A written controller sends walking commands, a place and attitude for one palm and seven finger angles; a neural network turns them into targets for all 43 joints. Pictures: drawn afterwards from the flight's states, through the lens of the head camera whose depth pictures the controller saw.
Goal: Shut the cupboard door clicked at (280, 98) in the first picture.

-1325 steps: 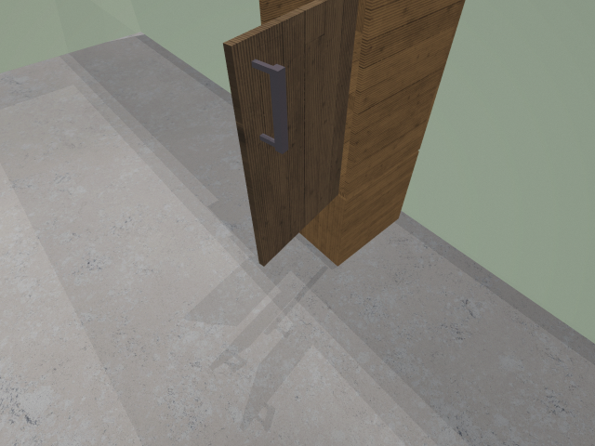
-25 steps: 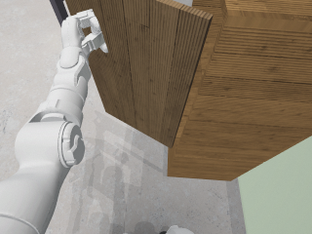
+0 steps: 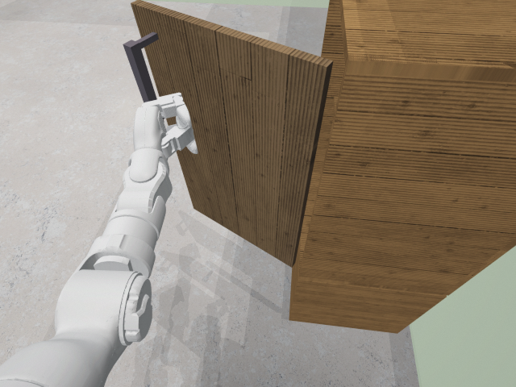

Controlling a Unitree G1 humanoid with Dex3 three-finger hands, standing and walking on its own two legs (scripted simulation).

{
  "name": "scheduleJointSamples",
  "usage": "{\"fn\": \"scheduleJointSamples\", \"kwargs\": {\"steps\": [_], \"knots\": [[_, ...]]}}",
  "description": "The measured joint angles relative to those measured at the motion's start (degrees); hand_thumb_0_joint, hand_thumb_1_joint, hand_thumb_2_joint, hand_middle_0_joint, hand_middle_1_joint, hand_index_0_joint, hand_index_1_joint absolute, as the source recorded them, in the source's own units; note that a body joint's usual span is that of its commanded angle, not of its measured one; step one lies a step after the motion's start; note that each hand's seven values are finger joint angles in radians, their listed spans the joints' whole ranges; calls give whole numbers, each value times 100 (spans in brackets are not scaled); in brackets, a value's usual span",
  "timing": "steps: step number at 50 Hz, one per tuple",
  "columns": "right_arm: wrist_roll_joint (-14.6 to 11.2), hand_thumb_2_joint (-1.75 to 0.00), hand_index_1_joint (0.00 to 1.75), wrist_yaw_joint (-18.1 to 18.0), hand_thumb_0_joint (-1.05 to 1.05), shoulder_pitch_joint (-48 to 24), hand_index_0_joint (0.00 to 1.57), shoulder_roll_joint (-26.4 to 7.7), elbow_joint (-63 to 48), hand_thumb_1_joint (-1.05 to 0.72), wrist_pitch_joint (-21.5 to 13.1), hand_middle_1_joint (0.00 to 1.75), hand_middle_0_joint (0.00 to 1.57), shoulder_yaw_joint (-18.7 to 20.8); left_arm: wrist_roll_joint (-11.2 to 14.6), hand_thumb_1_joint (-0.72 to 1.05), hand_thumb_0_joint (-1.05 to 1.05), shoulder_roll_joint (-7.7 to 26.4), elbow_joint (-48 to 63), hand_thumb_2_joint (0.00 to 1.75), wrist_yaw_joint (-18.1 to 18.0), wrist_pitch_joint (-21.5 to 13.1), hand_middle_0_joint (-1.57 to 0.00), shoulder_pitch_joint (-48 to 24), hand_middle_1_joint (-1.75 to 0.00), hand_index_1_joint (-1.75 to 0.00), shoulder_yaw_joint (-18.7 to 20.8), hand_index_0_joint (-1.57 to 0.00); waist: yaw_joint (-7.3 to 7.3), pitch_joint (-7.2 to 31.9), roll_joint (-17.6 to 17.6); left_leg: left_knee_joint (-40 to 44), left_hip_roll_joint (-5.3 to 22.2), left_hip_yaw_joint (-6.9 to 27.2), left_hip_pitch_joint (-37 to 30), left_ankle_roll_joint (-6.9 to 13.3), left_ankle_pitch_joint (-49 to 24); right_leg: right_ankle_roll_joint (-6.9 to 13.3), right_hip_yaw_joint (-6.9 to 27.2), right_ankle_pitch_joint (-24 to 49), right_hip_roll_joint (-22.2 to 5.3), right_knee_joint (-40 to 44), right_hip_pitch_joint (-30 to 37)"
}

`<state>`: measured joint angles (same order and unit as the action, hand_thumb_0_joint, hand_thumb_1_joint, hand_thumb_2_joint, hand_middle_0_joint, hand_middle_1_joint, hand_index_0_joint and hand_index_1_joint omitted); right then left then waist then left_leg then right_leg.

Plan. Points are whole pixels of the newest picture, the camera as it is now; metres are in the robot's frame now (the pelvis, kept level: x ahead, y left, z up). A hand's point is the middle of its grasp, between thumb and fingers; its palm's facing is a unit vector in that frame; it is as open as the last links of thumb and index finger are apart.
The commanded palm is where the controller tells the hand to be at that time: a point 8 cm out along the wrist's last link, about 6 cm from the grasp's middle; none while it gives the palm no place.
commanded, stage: pull the fist back off the door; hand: left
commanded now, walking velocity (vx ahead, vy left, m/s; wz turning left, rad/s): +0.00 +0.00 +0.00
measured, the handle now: (154, 82) +0.62 +0.17 +0.14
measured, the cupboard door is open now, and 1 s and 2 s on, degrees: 63 63 63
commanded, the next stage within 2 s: draw the hand back to the body in 0.22 s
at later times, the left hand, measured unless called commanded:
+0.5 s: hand (186, 140) +0.44 +0.09 +0.15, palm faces +0.04 -1.00 +0.01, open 3.1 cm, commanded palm +0.38 +0.15 +0.15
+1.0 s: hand (91, 227) +0.29 +0.18 +0.17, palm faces +0.13 -0.97 -0.18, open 3.1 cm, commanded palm +0.25 +0.24 +0.17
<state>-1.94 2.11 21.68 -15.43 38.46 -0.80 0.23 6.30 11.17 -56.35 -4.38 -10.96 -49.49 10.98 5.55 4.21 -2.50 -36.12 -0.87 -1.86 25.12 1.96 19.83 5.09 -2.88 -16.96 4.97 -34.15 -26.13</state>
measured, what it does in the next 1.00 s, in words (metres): stands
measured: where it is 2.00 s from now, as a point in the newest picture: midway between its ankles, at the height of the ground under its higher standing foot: outside the picture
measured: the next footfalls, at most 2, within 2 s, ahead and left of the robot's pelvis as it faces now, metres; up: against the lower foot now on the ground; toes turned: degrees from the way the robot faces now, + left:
none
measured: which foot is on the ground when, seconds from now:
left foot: down 0.00-1.00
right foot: down 0.00-1.00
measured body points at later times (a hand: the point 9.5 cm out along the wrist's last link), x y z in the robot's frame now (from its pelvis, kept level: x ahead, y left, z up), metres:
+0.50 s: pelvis -0.01 +0.00 +0.00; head +0.01 -0.02 +0.45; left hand +0.43 +0.14 +0.16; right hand +0.06 -0.24 -0.12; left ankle -0.02 +0.10 -0.72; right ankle +0.00 -0.06 -0.72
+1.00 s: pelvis +0.00 +0.02 +0.02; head -0.03 +0.00 +0.46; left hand +0.28 +0.23 +0.18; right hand +0.22 -0.19 -0.04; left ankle -0.02 +0.10 -0.72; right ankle +0.00 -0.06 -0.72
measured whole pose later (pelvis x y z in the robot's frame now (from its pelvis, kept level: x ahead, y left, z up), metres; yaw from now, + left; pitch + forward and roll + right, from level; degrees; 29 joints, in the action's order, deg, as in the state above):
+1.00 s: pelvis +0.00 +0.02 +0.02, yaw +1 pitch -3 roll +0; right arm -2.2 -2.5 6.6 -13.3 31.9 -0.3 -3.0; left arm 6.1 14.2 2.6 -1.5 1.4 -2.2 3.1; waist -1.9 1.2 -3.1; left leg -25.4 -2.7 -1.2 7.1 3.1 15.5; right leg 3.7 -2.8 -13.6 3.4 -24.5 -8.1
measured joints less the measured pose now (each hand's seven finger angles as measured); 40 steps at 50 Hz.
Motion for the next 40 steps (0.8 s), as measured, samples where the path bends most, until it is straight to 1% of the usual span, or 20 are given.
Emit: {"fn": "scheduleJointSamples", "kwargs": {"steps": [4, 9, 14, 18, 21, 24, 28, 34, 40], "knots": [[-18, -90, 30, -60, 1, -201, 20, -29, 35, -91, -104, 29, 20, 14, 24, 90, 2, -207, 318, 90, -56, -112, -130, 212, -150, -150, -233, -130, -70, -55, 44, 33, -28, 22, -88, 0, -55, -1, -23, 29, -30, 6, 85], [-39, -90, 30, -102, 1, -424, 20, 19, -4, -91, -151, 29, 19, -41, -14, 90, 2, -337, 448, 90, -156, -13, -130, 328, -150, -150, -335, -130, -89, -65, 71, 93, -44, -3, -203, 5, -108, -9, 1, 64, -46, 22, 175], [-42, -90, 30, -145, 1, -553, 20, 120, -37, -91, -178, 29, 19, -140, -25, 90, 2, -295, 228, 90, -258, 79, -130, 168, -150, -150, -348, -130, -49, -112, 67, 105, -55, 5, -242, 9, -143, -15, -10, 94, -58, 34, 219], [-18, -90, 30, -141, 1, -511, 20, 184, -10, -91, -222, 29, 20, -185, -14, 90, 2, -254, 91, 90, -261, 11, -130, -5, -150, -150, -309, -130, -43, -117, 67, 100, -67, 1, -193, 13, -162, -15, -8, 105, -72, 13, 163], [-5, -90, 30, -116, 1, -389, 20, 194, 11, -91, -214, 29, 20, -187, -22, 90, 2, -252, 174, 90, -172, -39, -130, 72, -150, -150, -215, -130, -74, -66, 42, 123, -70, -41, -195, 21, -159, -22, 36, 99, -73, 2, 137], [-23, -90, 30, -98, 1, -242, 20, 178, -19, -91, -137, 29, 20, -187, 28, 90, 2, -228, 648, 90, -33, 30, -130, 544, -150, -150, -86, -130, -114, -6, 11, 223, -56, -127, -326, 30, -154, -35, 128, 102, -51, 51, 220], [-81, -90, 30, -126, 1, -123, 20, 147, -99, -91, -18, 29, 20, -156, 122, 90, 2, -167, 1642, 89, 156, 277, -130, 1459, -150, -150, -25, -129, -188, -17, -14, 379, -30, -201, -616, 35, -155, -45, 216, 121, -15, 184, 477], [-181, -90, 30, -295, 2, -284, 20, 91, -152, -91, 16, 29, 20, -109, 327, 90, 2, -90, 3197, 90, 394, 778, -130, 2627, -150, -150, -235, -130, -392, -128, -3, 546, -32, -138, -1013, 43, -188, -56, 174, 171, -11, 427, 928], [-239, -90, 30, -459, 2, -795, 20, 18, -277, -91, -39, 29, 19, -132, 451, 90, 2, -18, 4333, 90, 584, 1367, -130, 3305, -149, -150, -457, -129, -572, -153, -23, 653, -97, -12, -1299, 71, -237, -84, 61, 196, -75, 583, 1278]]}}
